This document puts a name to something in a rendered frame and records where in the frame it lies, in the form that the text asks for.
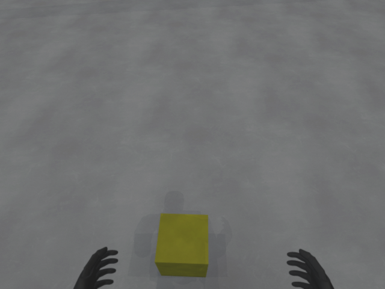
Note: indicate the left robot hand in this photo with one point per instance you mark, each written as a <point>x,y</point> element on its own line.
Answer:
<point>91,272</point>

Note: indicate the right robot hand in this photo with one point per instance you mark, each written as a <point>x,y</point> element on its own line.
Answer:
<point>315,273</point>

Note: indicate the carton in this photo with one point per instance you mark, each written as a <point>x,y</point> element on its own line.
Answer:
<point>182,246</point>

